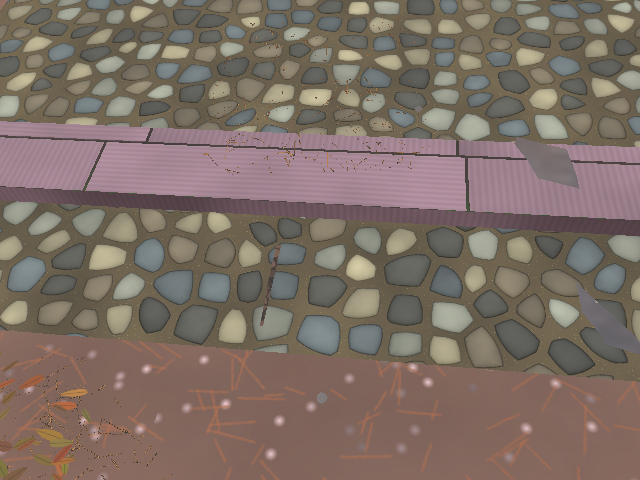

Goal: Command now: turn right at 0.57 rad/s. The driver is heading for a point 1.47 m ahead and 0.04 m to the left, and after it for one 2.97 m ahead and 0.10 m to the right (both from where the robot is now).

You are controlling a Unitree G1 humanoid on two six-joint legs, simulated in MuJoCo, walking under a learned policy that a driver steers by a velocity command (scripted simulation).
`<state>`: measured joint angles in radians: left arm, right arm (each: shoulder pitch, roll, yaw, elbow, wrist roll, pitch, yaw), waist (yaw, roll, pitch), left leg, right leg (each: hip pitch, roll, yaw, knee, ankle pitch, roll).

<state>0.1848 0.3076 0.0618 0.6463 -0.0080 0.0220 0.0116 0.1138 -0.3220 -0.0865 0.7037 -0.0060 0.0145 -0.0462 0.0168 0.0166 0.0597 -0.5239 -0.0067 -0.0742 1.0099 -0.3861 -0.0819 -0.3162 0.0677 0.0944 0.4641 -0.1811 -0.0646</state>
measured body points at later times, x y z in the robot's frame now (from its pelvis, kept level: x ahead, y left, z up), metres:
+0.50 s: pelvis +0.02 +0.03 -0.01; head +0.03 +0.03 +0.44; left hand +0.19 +0.28 -0.11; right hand +0.13 -0.24 -0.11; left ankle +0.03 +0.15 -0.74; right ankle +0.02 -0.09 -0.74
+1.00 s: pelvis +0.06 +0.02 -0.02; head +0.05 +0.02 +0.43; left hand +0.20 +0.26 -0.13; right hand +0.10 -0.25 -0.14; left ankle +0.03 +0.15 -0.74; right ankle +0.02 -0.09 -0.74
